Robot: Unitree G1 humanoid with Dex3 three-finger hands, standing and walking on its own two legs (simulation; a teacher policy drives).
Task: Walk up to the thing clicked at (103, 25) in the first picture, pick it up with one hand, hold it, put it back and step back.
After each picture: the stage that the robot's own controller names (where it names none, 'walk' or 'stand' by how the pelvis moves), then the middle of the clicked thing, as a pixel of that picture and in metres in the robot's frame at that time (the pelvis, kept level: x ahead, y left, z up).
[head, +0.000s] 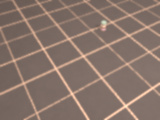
stand; (103, 25) +1.68 -0.30 -0.72
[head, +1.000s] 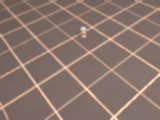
walk; (83, 32) +1.58 +0.06 -0.70
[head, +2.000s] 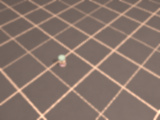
walk; (62, 61) +1.05 +0.24 -0.71
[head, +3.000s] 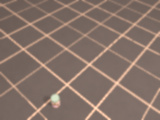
walk; (55, 101) +0.63 +0.19 -0.70
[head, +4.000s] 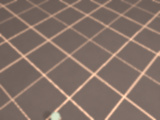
stand; (56, 119) +0.44 +0.20 -0.70
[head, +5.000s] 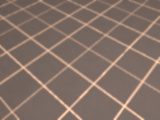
stand; out of the picture +0.41 +0.21 -0.72
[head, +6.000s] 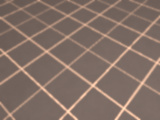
stand; out of the picture +0.38 +0.22 -0.73
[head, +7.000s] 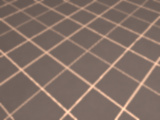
stand; out of the picture +0.39 +0.21 -0.73
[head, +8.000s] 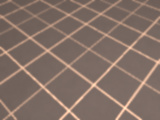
go down; out of the picture +0.38 +0.21 -0.73
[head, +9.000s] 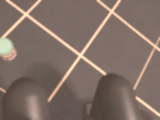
go down; (6, 50) +0.46 +0.27 -0.30
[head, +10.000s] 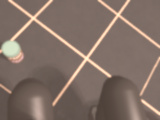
approach; (13, 52) +0.46 +0.27 -0.29
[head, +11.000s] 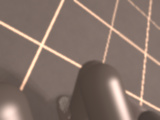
close in; out of the picture +0.43 +0.31 -0.22
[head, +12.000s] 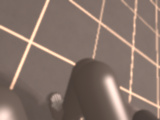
close; out of the picture +0.43 +0.32 -0.22
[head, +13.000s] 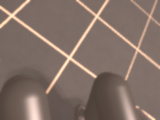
lift; out of the picture +0.38 +0.30 -0.13
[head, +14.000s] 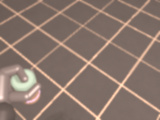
hold; (27, 87) +0.33 +0.19 +0.01
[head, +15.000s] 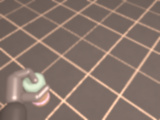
hold; (37, 90) +0.34 +0.16 -0.01
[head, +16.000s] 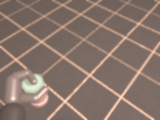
hold; (36, 91) +0.33 +0.17 -0.01
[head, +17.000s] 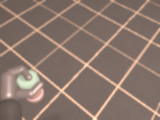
crouch; (31, 87) +0.35 +0.19 -0.04
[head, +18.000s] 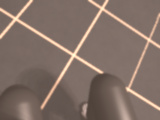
lower; out of the picture +0.47 +0.29 -0.12
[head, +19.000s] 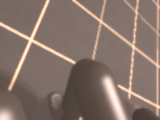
lower; out of the picture +0.42 +0.34 -0.23
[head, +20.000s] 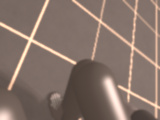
lower; out of the picture +0.42 +0.34 -0.23
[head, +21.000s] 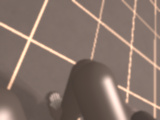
lower; out of the picture +0.42 +0.34 -0.23
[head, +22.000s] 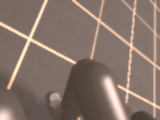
lower; out of the picture +0.42 +0.34 -0.23
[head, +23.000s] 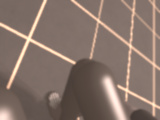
open; out of the picture +0.42 +0.33 -0.23
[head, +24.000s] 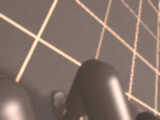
stand; out of the picture +0.42 +0.33 -0.23
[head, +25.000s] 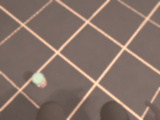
walk; (39, 80) +0.45 +0.24 -0.49
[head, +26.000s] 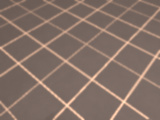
stand; out of the picture +0.40 +0.21 -0.67
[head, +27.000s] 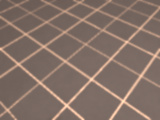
stand; out of the picture +0.40 +0.22 -0.67
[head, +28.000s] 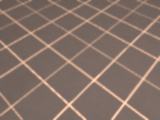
stand; out of the picture +0.40 +0.21 -0.70
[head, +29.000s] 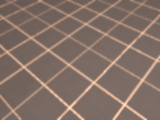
stand; out of the picture +0.40 +0.22 -0.73
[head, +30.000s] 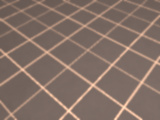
stand; out of the picture +0.39 +0.23 -0.73
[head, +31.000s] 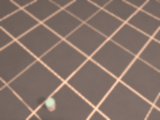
walk; (50, 104) +0.46 +0.18 -0.70
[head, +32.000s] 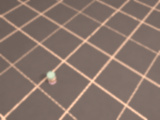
walk; (51, 78) +0.71 +0.26 -0.70
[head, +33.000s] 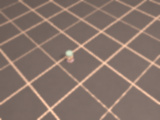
stand; (69, 56) +1.05 +0.18 -0.70
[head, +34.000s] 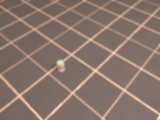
stand; (60, 66) +1.01 +0.20 -0.72
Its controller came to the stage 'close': yes
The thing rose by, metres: 0.71
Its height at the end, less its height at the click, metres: +0.00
